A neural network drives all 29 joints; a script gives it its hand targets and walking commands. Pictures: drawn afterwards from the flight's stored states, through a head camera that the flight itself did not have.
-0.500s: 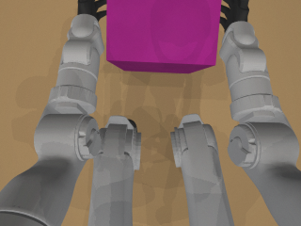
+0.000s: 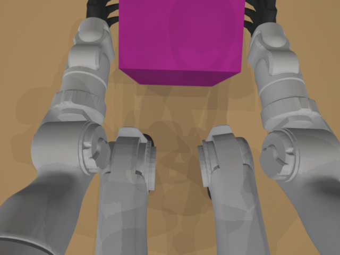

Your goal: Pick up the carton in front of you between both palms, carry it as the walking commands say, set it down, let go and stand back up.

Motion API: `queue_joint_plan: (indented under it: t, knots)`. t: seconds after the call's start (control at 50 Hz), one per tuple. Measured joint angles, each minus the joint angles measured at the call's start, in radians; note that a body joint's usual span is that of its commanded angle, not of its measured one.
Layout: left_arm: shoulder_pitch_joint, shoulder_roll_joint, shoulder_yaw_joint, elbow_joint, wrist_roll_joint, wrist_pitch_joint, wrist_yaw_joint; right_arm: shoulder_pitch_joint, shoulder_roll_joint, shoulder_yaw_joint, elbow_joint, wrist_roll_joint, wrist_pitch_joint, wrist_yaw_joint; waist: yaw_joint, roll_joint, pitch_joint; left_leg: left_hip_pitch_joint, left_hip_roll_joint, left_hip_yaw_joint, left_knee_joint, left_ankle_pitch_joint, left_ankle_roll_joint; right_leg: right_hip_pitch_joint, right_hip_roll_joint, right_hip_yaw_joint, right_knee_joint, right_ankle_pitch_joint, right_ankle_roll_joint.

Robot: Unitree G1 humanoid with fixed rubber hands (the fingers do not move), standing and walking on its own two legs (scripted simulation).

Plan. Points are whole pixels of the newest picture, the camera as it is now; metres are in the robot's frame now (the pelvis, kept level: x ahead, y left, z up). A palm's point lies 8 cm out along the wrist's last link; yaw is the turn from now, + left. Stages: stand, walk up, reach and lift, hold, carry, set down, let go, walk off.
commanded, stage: set down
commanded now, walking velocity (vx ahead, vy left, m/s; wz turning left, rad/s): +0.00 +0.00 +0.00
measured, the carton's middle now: (178, 35) +0.52 +0.01 -0.24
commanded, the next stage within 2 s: let go in 1.82 s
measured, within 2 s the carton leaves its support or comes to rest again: rests again in 0.56 s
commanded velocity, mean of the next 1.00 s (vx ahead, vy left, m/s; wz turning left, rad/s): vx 0.00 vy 0.00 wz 0.00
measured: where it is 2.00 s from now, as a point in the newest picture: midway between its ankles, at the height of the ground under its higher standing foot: (177, 179)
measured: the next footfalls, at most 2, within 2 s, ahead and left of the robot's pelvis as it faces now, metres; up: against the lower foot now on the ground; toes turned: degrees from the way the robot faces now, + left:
none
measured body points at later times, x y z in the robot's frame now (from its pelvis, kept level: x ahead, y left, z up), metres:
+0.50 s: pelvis -0.01 +0.00 +0.00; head +0.35 +0.01 +0.27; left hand +0.54 +0.16 -0.17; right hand +0.53 -0.15 -0.17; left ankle +0.12 +0.12 -0.34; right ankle +0.10 -0.12 -0.34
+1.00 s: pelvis +0.00 +0.00 +0.02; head +0.34 +0.01 +0.30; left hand +0.55 +0.19 -0.12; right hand +0.53 -0.19 -0.12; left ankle +0.12 +0.12 -0.34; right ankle +0.10 -0.11 -0.34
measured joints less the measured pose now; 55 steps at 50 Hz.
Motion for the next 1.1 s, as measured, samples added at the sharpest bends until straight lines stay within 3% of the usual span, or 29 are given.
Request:
queue_joint_plan:
  t: [0.34, 0.5, 0.56, 0.66, 0.74, 0.82, 0.9, 1.0, 1.1]
  knots:
    - [-0.052, 0.014, 0.069, 0.029, 0.075, -0.008, -0.085, -0.05, -0.013, -0.091, 0.022, -0.094, -0.007, 0.097, 0.001, -0.001, 0.041, 0.003, 0.017, 0.01, 0.0, 0.015, 0.016, 0.002, -0.021, -0.006, -0.002, 0.019, -0.007]
    - [-0.075, 0.028, 0.071, 0.049, 0.076, -0.046, -0.086, -0.07, -0.017, -0.095, 0.033, -0.106, -0.041, 0.108, 0.0, -0.005, 0.072, 0.011, 0.024, 0.013, 0.011, 0.009, 0.016, 0.009, -0.028, -0.01, 0.006, 0.015, -0.008]
    - [-0.075, 0.051, 0.033, 0.091, 0.047, -0.072, -0.075, -0.074, -0.042, -0.037, 0.079, -0.074, -0.067, 0.095, -0.003, -0.008, 0.089, 0.016, 0.028, 0.014, 0.015, 0.004, 0.016, 0.014, -0.031, -0.012, 0.01, 0.012, -0.008]
    - [-0.033, 0.12, -0.076, 0.123, -0.1, -0.123, -0.014, -0.043, -0.116, 0.086, 0.128, 0.086, -0.12, 0.036, -0.004, -0.011, 0.113, 0.015, 0.039, 0.021, 0.02, -0.005, 0.022, 0.009, -0.048, -0.017, 0.015, 0.007, -0.017]
    - [-0.005, 0.175, -0.163, 0.085, -0.216, -0.141, -0.004, -0.022, -0.174, 0.187, 0.105, 0.209, -0.141, 0.02, -0.005, -0.012, 0.118, 0.005, 0.052, 0.033, 0.029, -0.008, 0.03, -0.006, -0.07, -0.023, 0.027, 0.009, -0.033]
    - [-0.002, 0.202, -0.218, 0.044, -0.289, -0.136, -0.003, -0.01, -0.192, 0.242, 0.056, 0.276, -0.137, 0.006, -0.01, -0.009, 0.101, -0.006, 0.056, 0.036, 0.036, -0.006, 0.033, -0.018, -0.079, -0.027, 0.034, 0.012, -0.039]
    - [0.009, 0.193, -0.225, -0.014, -0.297, -0.113, 0.004, 0.02, -0.181, 0.249, -0.017, 0.288, -0.114, -0.008, -0.013, -0.008, 0.066, -0.001, 0.056, 0.033, 0.022, -0.004, 0.033, -0.013, -0.082, -0.03, 0.018, 0.017, -0.042]
    - [0.064, 0.156, -0.182, -0.097, -0.245, -0.065, 0.013, 0.082, -0.148, 0.22, -0.118, 0.256, -0.065, -0.02, -0.013, -0.007, -0.014, 0.044, 0.057, 0.03, -0.046, -0.006, 0.032, 0.028, -0.081, -0.028, -0.053, 0.021, -0.046]
    - [0.1, 0.127, -0.125, -0.08, -0.189, -0.045, 0.0, 0.109, -0.119, 0.172, -0.095, 0.201, -0.045, -0.011, -0.011, -0.004, -0.127, 0.088, 0.057, 0.027, -0.158, 0.006, 0.032, 0.068, -0.081, -0.024, -0.168, 0.039, -0.048]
